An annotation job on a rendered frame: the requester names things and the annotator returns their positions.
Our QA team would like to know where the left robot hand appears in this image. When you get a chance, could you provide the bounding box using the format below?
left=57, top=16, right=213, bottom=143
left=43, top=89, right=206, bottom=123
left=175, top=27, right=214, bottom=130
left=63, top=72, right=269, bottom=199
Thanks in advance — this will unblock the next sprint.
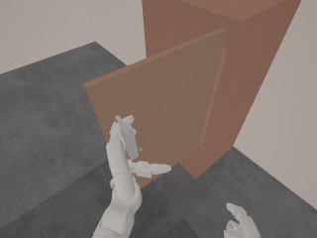
left=106, top=115, right=171, bottom=179

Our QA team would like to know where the cupboard door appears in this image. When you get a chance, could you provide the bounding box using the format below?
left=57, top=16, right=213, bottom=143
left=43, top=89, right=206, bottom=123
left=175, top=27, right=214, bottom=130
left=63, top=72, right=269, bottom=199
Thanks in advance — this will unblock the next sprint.
left=83, top=28, right=227, bottom=188

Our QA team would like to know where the right robot hand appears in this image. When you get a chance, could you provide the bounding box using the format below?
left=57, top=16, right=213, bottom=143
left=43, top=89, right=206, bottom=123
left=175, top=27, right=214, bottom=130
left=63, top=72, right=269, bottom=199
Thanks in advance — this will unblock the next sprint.
left=224, top=202, right=262, bottom=238

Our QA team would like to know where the handle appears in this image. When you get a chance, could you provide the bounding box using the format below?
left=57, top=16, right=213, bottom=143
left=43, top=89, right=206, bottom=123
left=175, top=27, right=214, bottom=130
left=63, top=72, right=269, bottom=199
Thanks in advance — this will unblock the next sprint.
left=115, top=115, right=139, bottom=160

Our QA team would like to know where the left robot forearm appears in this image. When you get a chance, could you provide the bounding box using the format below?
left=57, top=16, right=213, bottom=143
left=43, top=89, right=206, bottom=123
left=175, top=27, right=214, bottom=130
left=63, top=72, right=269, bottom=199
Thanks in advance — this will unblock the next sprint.
left=92, top=172, right=143, bottom=238

